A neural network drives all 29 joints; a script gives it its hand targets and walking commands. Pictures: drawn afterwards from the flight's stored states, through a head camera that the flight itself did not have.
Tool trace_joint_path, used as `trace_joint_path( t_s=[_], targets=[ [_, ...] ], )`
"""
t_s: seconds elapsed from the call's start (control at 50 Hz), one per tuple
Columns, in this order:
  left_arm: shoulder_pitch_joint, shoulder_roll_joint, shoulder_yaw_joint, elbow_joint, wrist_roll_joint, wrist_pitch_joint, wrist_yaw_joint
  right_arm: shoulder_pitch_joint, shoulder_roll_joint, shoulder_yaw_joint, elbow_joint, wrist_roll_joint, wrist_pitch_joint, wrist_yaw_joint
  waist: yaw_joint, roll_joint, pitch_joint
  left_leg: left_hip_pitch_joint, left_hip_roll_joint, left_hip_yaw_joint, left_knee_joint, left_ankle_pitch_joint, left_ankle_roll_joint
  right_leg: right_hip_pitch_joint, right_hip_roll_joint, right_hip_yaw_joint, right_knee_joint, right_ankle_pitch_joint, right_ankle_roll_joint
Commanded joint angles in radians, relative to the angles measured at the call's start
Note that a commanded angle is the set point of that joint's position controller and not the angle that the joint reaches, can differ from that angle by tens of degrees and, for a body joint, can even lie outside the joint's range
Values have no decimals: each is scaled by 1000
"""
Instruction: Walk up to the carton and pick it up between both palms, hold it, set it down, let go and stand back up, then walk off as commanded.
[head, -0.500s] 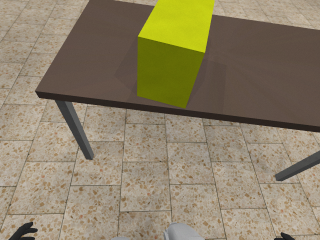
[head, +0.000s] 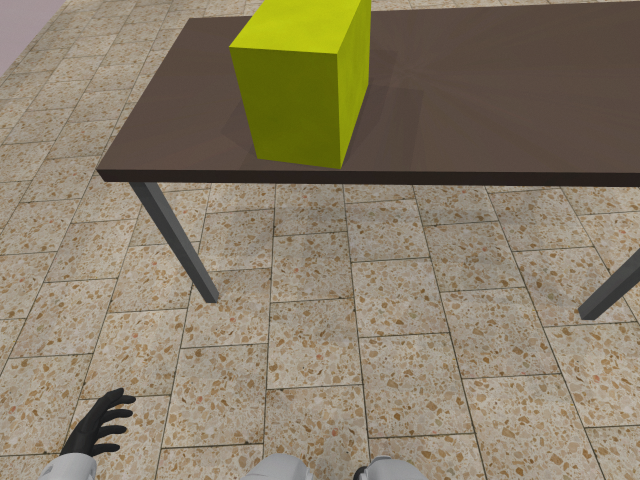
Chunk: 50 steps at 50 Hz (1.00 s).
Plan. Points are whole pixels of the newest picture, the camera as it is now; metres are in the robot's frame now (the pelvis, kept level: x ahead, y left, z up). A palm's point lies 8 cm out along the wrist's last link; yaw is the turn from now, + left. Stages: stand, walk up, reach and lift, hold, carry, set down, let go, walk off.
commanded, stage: walk off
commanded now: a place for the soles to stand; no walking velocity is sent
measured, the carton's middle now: (312, 69) +0.86 +0.04 +0.04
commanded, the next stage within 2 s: none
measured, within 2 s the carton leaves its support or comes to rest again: neither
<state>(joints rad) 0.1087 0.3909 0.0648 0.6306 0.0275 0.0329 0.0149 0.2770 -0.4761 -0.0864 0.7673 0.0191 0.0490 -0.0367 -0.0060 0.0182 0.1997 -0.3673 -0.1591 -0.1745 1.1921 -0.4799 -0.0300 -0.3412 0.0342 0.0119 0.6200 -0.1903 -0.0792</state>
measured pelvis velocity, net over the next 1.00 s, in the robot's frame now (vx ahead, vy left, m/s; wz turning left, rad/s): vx -0.50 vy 0.06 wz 0.01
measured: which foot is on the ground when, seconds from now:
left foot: up 0.00-0.22, down 0.24-0.74, up 0.76-1.00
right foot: down 0.00-0.30, up 0.32-0.66, down 0.68-1.00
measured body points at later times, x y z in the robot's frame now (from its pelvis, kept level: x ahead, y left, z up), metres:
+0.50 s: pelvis -0.23 +0.03 +0.02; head -0.25 +0.08 +0.47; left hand -0.14 +0.36 -0.11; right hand -0.18 -0.31 -0.05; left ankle -0.11 +0.11 -0.72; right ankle -0.27 -0.17 -0.55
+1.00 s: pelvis -0.50 +0.06 +0.01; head -0.51 +0.08 +0.46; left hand -0.34 +0.39 -0.08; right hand -0.52 -0.31 -0.07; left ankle -0.58 +0.22 -0.67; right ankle -0.43 -0.12 -0.72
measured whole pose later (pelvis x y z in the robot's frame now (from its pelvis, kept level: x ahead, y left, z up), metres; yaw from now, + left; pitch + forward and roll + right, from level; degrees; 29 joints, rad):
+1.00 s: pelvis -0.50 +0.06 +0.01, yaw +0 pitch -4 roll +0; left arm 0.15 0.47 0.09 0.78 0.06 0.04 -0.01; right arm 0.42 -0.46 -0.13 0.90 0.02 0.05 0.01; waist -0.05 -0.06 0.03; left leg -0.22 0.00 -0.12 0.93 -0.45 -0.05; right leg -0.29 -0.12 0.01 0.56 -0.34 -0.01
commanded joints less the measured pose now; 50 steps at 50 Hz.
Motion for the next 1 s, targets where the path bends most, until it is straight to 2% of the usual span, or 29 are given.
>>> trace_joint_path(
  t_s=[0.0,0.12,0.16,0.18,0.2,0.22,0.24,0.26,0.32,0.34,0.36,0.38,0.42,0.48,0.54,0.58,0.62,0.64,0.66,0.68,0.7,0.72,0.76,0.78,0.8,0.84,0.86,0.9,0.98],
  targets=[
    [60,224,86,-35,7,5,5,111,-130,-39,-18,-15,-8,11,43,-156,-182,-92,25,2,-67,-1,18,175,-269,388,-334,-213,-33],
    [-43,230,95,-17,15,47,-7,293,-130,-51,83,-7,9,35,-43,-299,-224,224,20,238,-412,-37,45,-87,-139,210,-453,-458,57],
    [-51,248,100,-10,21,56,-1,339,-112,-54,103,-3,15,36,-60,-374,-195,352,61,274,-547,2,73,-193,-172,232,-496,-522,67],
    [-58,224,91,-13,13,58,-1,360,-116,-69,129,-15,16,29,-89,-233,-173,385,53,290,-667,45,88,-202,-148,225,-401,-540,95],
    [0,190,80,12,-2,55,-5,313,-112,-72,134,-29,18,25,-78,-101,-162,324,96,225,-733,73,128,-216,-61,159,-164,-603,124],
    [48,155,79,25,-14,60,-2,234,-170,-74,98,-48,20,18,-73,276,-121,50,279,-123,-851,-132,209,-247,100,156,323,-639,98],
    [85,178,108,35,-5,62,5,103,-213,-58,19,-73,-1,11,-25,321,-6,-185,514,-447,-1054,-383,266,-309,206,98,694,-432,127],
    [101,226,117,5,15,52,7,-43,-273,-63,-62,-61,-12,2,-2,335,44,-388,639,-582,-1167,-442,332,-170,135,174,777,-393,103],
    [189,238,95,108,1,54,-12,-185,-175,-30,-85,-77,-36,-11,69,155,-3,-378,444,-262,-1054,-210,219,-83,141,220,897,-201,89],
    [244,230,93,130,0,68,-19,-240,-166,-36,-71,-77,-35,-21,108,170,-12,-378,363,-124,-1066,-239,115,-104,189,162,940,-133,84],
    [296,234,90,132,1,69,-15,-271,-165,-37,-67,-77,-23,-20,115,178,-21,-348,340,-53,-1042,-197,96,-111,220,132,1003,-109,106],
    [311,232,88,137,0,67,-4,-283,-139,-27,-65,-61,-14,-15,116,72,-9,-279,319,-47,-1022,-192,69,-143,222,131,1001,-103,114],
    [304,221,67,138,-10,55,2,-159,-108,-31,-46,-54,-21,-4,63,42,-61,-27,307,-39,-964,-128,62,-227,174,131,819,-114,141],
    [228,182,46,133,-28,27,9,-85,-121,-77,-35,-72,-7,13,-5,203,-172,211,266,27,-863,-8,105,-190,77,107,405,-190,153],
    [186,184,48,174,-28,18,17,-7,-129,-93,-79,-75,21,33,-84,262,-251,319,251,-18,-875,-70,130,-86,49,-8,103,-238,142],
    [246,195,60,210,-19,22,24,-16,-145,-96,-101,-71,28,42,-68,313,-311,331,298,-37,-878,-130,128,7,47,-70,-76,-283,121],
    [414,207,77,270,-8,27,13,-61,-157,-103,-101,-56,43,41,-3,241,-350,215,305,-65,-942,-169,26,245,86,-162,-268,-347,92],
    [481,212,77,283,-2,22,8,-78,-117,-102,-106,-64,51,37,33,148,-297,62,243,-18,-837,-232,1,295,70,-115,-290,-362,64],
    [446,252,83,242,5,18,0,-75,-92,-107,-109,-61,52,28,50,-166,-244,-81,143,37,-464,-303,-20,198,-82,182,-344,-508,-28],
    [275,303,92,183,35,29,-6,-57,-63,-103,-94,-62,57,22,30,-396,-170,-191,-54,102,2,-198,-77,-73,-308,516,-410,-688,-180],
    [125,411,132,102,57,14,21,-106,-124,-114,-130,-88,59,6,38,-490,13,-159,31,-142,253,-173,-82,-403,-577,709,-625,-627,-318],
    [41,398,130,103,48,-2,41,-110,-150,-134,-99,-94,63,13,5,-386,64,-51,71,-228,422,-108,-77,-575,-603,735,-676,-600,-308],
    [-174,298,71,53,24,-28,48,-2,-188,-133,-9,-44,62,40,-112,-146,56,42,-3,-227,487,-7,-53,-559,-367,309,-543,-283,-166],
    [-270,290,62,32,15,-32,43,72,-192,-131,22,-34,57,52,-150,-207,-8,9,-22,-139,468,30,-46,-420,-269,112,-473,-296,-84],
    [-330,263,58,7,11,-32,34,145,-158,-117,50,-35,56,44,-174,-257,-25,-3,-7,-61,469,26,-50,-360,-232,48,-406,-429,-77],
    [-200,249,69,42,24,-45,9,178,-128,-90,55,-25,30,38,-133,-241,-72,-51,70,77,164,89,-50,-50,-164,58,-315,-509,-41],
    [-74,274,89,68,33,-35,-7,151,-151,-85,69,-17,3,37,-59,-209,-118,-93,73,187,-100,25,-52,143,-163,66,-274,-542,-26],
    [48,286,90,90,44,-13,-31,-12,-93,-43,55,15,-49,40,77,-186,-118,-172,134,221,-619,3,-15,423,-175,69,-169,-412,-23],
    [172,305,71,114,4,28,-42,121,-91,-43,74,-22,-66,40,16,-66,-171,251,156,179,-969,126,52,114,-107,46,19,-454,-9]
  ],
)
